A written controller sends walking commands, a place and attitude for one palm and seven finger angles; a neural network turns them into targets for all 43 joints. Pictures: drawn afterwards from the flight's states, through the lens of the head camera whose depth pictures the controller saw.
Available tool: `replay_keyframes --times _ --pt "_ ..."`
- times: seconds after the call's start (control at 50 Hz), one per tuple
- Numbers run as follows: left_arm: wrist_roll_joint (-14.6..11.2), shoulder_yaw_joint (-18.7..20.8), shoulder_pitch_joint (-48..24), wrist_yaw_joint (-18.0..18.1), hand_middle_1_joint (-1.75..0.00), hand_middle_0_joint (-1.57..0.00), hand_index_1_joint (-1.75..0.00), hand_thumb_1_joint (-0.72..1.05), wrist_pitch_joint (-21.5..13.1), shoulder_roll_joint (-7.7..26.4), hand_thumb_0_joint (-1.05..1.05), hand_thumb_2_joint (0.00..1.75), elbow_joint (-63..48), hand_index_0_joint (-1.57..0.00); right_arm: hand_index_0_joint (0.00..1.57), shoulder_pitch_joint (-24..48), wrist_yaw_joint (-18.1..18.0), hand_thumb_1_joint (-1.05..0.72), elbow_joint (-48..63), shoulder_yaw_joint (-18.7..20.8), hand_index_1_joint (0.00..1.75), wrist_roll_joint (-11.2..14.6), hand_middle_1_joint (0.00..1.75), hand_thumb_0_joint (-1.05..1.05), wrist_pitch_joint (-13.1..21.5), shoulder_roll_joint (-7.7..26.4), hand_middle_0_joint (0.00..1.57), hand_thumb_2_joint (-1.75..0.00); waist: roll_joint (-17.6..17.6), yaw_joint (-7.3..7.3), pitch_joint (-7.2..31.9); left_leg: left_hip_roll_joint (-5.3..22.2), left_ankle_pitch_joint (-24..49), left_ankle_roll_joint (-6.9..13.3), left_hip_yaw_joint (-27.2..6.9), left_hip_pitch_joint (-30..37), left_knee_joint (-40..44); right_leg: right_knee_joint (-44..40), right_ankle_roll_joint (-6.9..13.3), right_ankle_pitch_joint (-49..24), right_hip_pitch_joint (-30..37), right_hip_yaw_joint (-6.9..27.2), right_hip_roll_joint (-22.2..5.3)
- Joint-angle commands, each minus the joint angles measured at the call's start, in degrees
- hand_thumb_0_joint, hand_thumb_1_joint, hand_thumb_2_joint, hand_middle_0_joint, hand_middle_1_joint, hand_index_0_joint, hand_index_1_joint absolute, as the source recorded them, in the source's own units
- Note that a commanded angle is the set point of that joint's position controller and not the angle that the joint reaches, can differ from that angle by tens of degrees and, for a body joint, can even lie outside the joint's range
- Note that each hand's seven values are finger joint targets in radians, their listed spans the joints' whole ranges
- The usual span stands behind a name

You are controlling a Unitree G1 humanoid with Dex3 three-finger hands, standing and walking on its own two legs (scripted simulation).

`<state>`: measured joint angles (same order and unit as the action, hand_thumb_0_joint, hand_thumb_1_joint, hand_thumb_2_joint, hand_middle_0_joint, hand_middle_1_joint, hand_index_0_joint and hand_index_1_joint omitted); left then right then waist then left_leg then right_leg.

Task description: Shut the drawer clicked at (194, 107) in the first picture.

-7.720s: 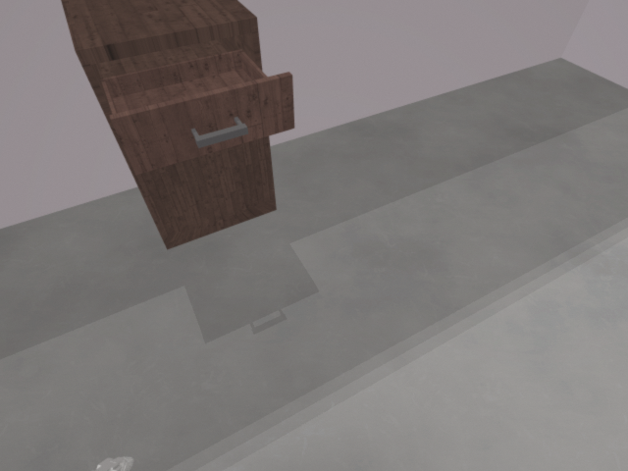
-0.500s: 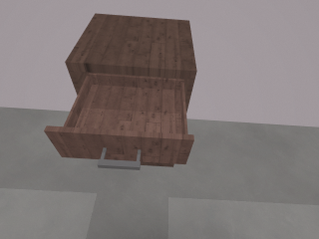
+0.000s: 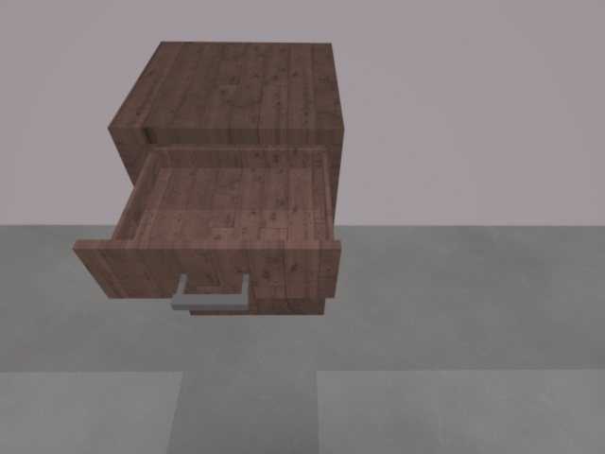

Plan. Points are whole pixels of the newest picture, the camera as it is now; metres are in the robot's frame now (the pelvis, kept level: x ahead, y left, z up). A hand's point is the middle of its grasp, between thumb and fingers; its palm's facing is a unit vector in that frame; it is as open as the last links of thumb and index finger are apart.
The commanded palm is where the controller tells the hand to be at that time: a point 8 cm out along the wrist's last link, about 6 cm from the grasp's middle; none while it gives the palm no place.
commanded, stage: look again from close up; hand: left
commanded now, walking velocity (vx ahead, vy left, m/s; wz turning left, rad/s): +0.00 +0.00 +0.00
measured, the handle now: (212, 291) +0.40 +0.18 -0.09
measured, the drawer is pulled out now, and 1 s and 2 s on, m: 0.29 0.29 0.29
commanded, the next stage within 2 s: shuffle to correct the standing spot in 0.62 s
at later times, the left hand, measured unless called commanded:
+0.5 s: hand out of the picture +0.06 +0.19 -0.18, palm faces +0.03 -0.97 -0.23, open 7.4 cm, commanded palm none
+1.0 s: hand out of the picture +0.02 +0.20 -0.18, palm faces -0.01 -0.98 -0.20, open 7.4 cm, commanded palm none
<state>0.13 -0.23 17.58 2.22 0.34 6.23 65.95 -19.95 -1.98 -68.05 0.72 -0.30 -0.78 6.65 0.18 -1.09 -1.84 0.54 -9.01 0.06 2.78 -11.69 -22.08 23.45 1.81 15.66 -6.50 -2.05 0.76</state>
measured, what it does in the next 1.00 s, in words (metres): stands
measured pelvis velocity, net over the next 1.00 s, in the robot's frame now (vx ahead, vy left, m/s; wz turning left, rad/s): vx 0.04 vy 0.03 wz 0.01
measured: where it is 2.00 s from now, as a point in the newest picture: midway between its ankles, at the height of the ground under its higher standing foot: outside the picture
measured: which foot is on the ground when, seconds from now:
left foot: down 0.00-1.00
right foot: down 0.00-1.00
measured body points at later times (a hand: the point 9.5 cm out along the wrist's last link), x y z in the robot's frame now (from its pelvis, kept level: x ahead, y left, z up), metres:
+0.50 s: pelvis +0.02 +0.01 -0.01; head +0.04 +0.01 +0.44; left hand +0.05 +0.25 -0.16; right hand +0.08 -0.22 -0.16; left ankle +0.03 +0.12 -0.74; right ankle -0.03 -0.10 -0.74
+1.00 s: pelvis +0.04 +0.03 -0.01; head +0.07 +0.03 +0.44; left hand +0.02 +0.25 -0.16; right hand +0.03 -0.20 -0.17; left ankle +0.03 +0.12 -0.74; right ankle -0.03 -0.10 -0.74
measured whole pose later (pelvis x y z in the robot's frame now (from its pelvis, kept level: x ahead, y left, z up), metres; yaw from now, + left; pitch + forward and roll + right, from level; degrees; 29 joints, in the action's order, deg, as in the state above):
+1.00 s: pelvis +0.04 +0.03 -0.01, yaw +0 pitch +0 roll +1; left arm 1.1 -1.3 18.8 2.1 0.0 9.4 62.3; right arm -15.2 -1.2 -65.1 0.5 -0.5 0.2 9.0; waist 1.3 -0.7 -2.8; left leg -2.6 -15.1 2.7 3.5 -11.9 -26.7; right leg 27.9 -0.6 21.5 -6.4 -1.5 -2.6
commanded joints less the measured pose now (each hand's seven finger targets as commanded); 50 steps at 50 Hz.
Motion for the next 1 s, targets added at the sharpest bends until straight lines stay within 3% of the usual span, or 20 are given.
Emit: replay_keyframes --times 0.0,0.04,0.06,0.08,0.12,0.14,0.16,0.18,0.2,0.24,0.26,0.3,0.36,0.7,0.76,0.8,0.86,0.92,0.98 --pt "0.12 1.08 4.15 0.22 -0.30 -0.20 -0.30 0.90 -0.86 5.26 0.00 0.90 -0.67 -0.20 0.20 -2.43 -0.33 -0.90 1.59 0.38 0.30 -0.15 0.30 0.00 1.03 3.67 0.20 -0.90 -0.63 0.84 -3.78 3.95 -2.44 0.81 -5.80 2.06 3.83 -7.71 0.57 2.41 -7.90 7.14 -6.49" --pt "0.06 0.94 4.88 0.28 -0.30 -0.20 -0.30 0.90 -1.10 4.76 0.00 0.90 -0.37 -0.20 0.20 -2.62 -0.44 -0.90 1.46 0.28 0.30 -0.01 0.30 0.00 1.35 3.56 0.20 -0.90 -0.37 0.92 -2.50 4.30 0.28 0.92 -5.84 2.94 3.51 -7.23 0.50 -0.42 -6.95 6.88 -6.49" --pt "0.50 0.53 1.49 -0.27 -0.30 -0.20 -0.30 0.90 -3.04 15.93 0.00 0.90 -8.56 -0.20 0.20 2.93 0.99 -0.90 11.24 1.99 0.30 -1.89 0.30 0.00 1.30 9.11 0.20 -0.90 -0.85 -1.34 -7.69 -0.43 4.77 2.76 -7.74 -0.85 -0.90 -1.82 2.80 -0.78 -12.63 5.08 -3.32" --pt "0.61 1.67 2.42 0.09 -0.30 -0.20 -0.30 0.90 -2.51 11.70 0.00 0.90 -7.27 -0.20 0.20 3.04 0.62 -0.90 9.81 2.59 0.30 -1.29 0.30 0.00 2.36 8.82 0.20 -0.90 -3.39 1.29 -4.91 4.51 -6.07 1.87 -7.01 -2.35 -2.28 -1.71 2.62 8.51 -13.96 6.48 -6.78" --pt "0.65 0.52 4.32 0.36 -0.30 -0.20 -0.30 0.90 -2.71 8.16 0.00 0.90 -6.49 -0.20 0.20 0.96 0.56 -0.90 9.17 1.58 0.30 -0.92 0.30 0.00 1.93 4.72 0.20 -0.90 -0.98 0.24 -0.72 2.63 -5.59 1.56 -6.97 -1.96 -5.51 -4.84 3.03 7.91 -12.11 9.09 -8.37" --pt "0.60 0.60 3.99 0.48 -0.30 -0.20 -0.30 0.90 -2.76 7.79 0.00 0.90 -6.41 -0.20 0.20 0.47 0.67 -0.90 9.00 1.52 0.30 -0.82 0.30 0.00 1.59 4.28 0.20 -0.90 0.85 -0.23 0.36 2.07 -5.01 1.21 -6.09 -1.59 -7.95 -5.78 3.06 8.90 -13.00 10.48 -9.27" --pt "0.64 0.57 3.23 0.57 -0.30 -0.20 -0.30 0.90 -2.77 8.66 0.00 0.90 -6.80 -0.20 0.20 -0.25 0.81 -0.90 9.02 1.12 0.30 -0.96 0.30 0.00 1.50 4.37 0.20 -0.90 3.71 -0.38 1.68 1.99 -4.03 1.09 -5.08 -1.25 -8.88 -5.57 3.32 5.67 -11.19 11.10 -9.91" --pt "0.52 0.60 2.65 0.67 -0.30 -0.20 -0.30 0.90 -2.83 8.22 0.00 0.90 -7.00 -0.20 0.20 -0.25 0.86 -0.90 8.98 1.09 0.30 -0.90 0.30 0.00 1.49 4.42 0.20 -0.90 4.39 -0.40 1.52 1.86 -3.18 1.02 -4.82 -2.01 -9.59 -5.20 3.26 3.73 -10.47 10.82 -10.11" --pt "0.54 0.77 2.11 0.76 -0.30 -0.20 -0.30 0.90 -2.76 7.91 0.00 0.90 -7.16 -0.20 0.20 -0.01 0.85 -0.90 8.97 1.18 0.30 -0.85 0.30 0.00 1.52 4.55 0.20 -0.90 4.18 -0.62 0.30 2.07 -2.09 1.07 -4.93 -2.38 -9.49 -4.41 3.05 1.83 -10.86 9.82 -9.87" --pt "0.60 0.78 1.76 0.92 -0.30 -0.20 -0.30 0.90 -2.55 7.85 0.00 0.90 -7.44 -0.20 0.20 0.25 0.74 -0.90 8.66 1.13 0.30 -0.67 0.30 0.00 1.70 5.52 0.20 -0.90 0.59 -0.46 -0.84 3.12 1.20 1.50 -5.76 -2.19 -8.14 -1.46 2.12 -3.16 -10.48 7.42 -8.12" --pt "0.73 0.57 2.51 0.95 -0.30 -0.20 -0.30 0.90 -2.52 7.75 0.00 0.90 -7.66 -0.20 0.20 0.89 0.74 -0.90 8.71 0.86 0.30 -0.74 0.30 0.00 1.87 5.93 0.20 -0.90 0.60 0.35 -0.63 3.73 4.66 1.78 -5.71 -1.62 -7.60 -0.18 1.76 -8.72 -8.90 6.96 -7.48" --pt "0.72 0.73 3.45 1.06 -0.30 -0.20 -0.30 0.90 -2.54 7.78 0.00 0.90 -7.34 -0.20 0.20 1.81 0.53 -0.90 8.57 0.92 0.30 -0.46 0.30 0.00 2.16 6.81 0.20 -0.90 0.26 0.61 0.16 4.26 9.90 2.22 -6.37 -0.59 -7.56 1.92 0.90 -14.83 -7.11 5.65 -7.06" --pt "0.79 0.67 3.26 1.18 -0.30 -0.20 -0.30 0.90 -2.19 8.40 0.00 0.90 -7.81 -0.20 0.20 3.10 0.43 -0.90 8.58 0.86 0.30 -0.39 0.30 0.00 2.10 8.11 0.20 -0.90 0.00 1.06 0.15 4.81 14.72 2.63 -6.47 0.60 -7.00 2.61 0.34 -16.42 -5.95 5.07 -6.66" --pt "0.72 0.59 1.44 0.95 -0.30 -0.20 -0.30 0.90 -1.54 9.72 0.00 0.90 -8.74 -0.20 0.20 6.98 0.70 -0.90 7.88 0.54 0.30 -0.18 0.30 0.00 1.83 9.54 0.20 -0.90 0.20 1.14 0.04 4.56 10.84 2.94 -7.37 3.93 -2.08 -1.14 -1.09 -10.19 -4.05 4.41 -7.41" --pt "0.89 0.26 2.04 0.61 -0.30 -0.20 -0.30 0.90 -1.51 9.06 0.00 0.90 -7.61 -0.20 0.20 5.75 0.80 -0.90 6.66 0.46 0.30 -0.27 0.30 0.00 1.82 9.20 0.20 -0.90 0.40 0.72 0.20 4.85 2.36 3.43 -7.99 4.79 -0.20 -1.49 -1.02 -2.77 -4.40 3.39 -6.37" --pt "1.06 0.14 2.24 0.36 -0.30 -0.20 -0.30 0.90 -1.15 8.60 0.00 0.90 -7.21 -0.20 0.20 5.34 0.83 -0.90 6.26 0.65 0.30 -0.38 0.30 0.00 1.47 9.86 0.20 -0.90 -0.88 0.43 -2.63 5.66 -6.67 3.81 -9.35 3.03 2.45 -1.07 -1.01 3.74 -6.47 2.09 -5.51" --pt "1.21 -0.05 3.16 -0.02 -0.30 -0.20 -0.30 0.90 -1.03 8.29 0.00 0.90 -6.58 -0.20 0.20 4.53 0.83 -0.90 5.74 0.92 0.30 -0.46 0.30 0.00 1.35 10.41 0.20 -0.90 -3.11 0.51 -4.30 7.18 -11.78 4.68 -11.84 1.68 5.86 0.83 -0.86 5.21 -7.54 0.49 -4.34" --pt "1.18 -0.19 4.90 -0.09 -0.30 -0.20 -0.30 0.90 -1.21 7.42 0.00 0.90 -5.35 -0.20 0.20 3.24 0.54 -0.90 4.91 1.07 0.30 -0.43 0.30 0.00 1.60 10.26 0.20 -0.90 -5.10 0.58 -3.07 8.16 -6.55 5.40 -12.50 3.20 5.62 2.38 -0.79 2.85 -7.09 -0.60 -4.22" --pt "1.00 -0.17 6.14 -0.06 -0.30 -0.20 -0.30 0.90 -1.38 6.94 0.00 0.90 -4.43 -0.20 0.20 1.80 0.14 -0.90 3.98 1.13 0.30 -0.39 0.30 0.00 1.93 9.67 0.20 -0.90 -3.65 0.56 -1.48 8.19 3.30 5.79 -11.29 4.99 2.63 2.77 -0.33 -0.37 -6.43 -0.56 -4.37"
